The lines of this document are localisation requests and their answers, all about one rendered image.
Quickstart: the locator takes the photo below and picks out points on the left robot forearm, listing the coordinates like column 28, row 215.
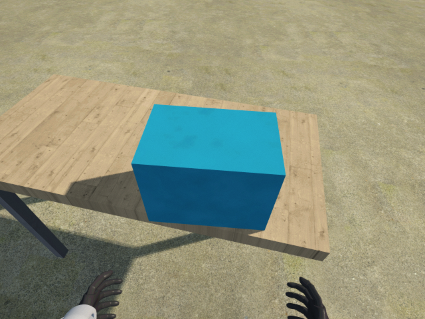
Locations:
column 82, row 311

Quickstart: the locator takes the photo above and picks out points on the table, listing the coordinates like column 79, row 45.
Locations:
column 72, row 140

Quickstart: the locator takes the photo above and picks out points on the robot right hand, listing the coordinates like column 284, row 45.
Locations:
column 312, row 300

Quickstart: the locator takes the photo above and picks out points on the carton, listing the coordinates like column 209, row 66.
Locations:
column 209, row 166

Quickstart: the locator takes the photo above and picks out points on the robot left hand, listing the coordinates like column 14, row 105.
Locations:
column 94, row 294

